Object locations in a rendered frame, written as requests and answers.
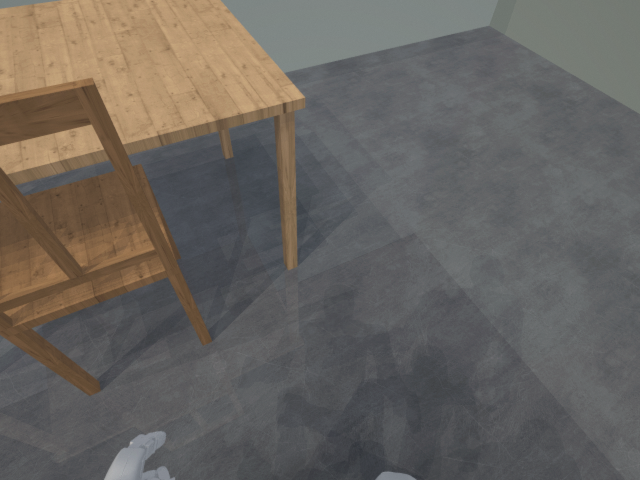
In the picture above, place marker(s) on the chair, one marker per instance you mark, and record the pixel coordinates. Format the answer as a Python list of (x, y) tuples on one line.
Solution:
[(73, 246)]

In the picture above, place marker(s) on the table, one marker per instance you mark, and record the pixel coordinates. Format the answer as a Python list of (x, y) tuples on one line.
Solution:
[(166, 70)]

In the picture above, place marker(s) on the left robot hand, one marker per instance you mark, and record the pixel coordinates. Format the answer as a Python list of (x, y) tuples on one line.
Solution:
[(129, 462)]

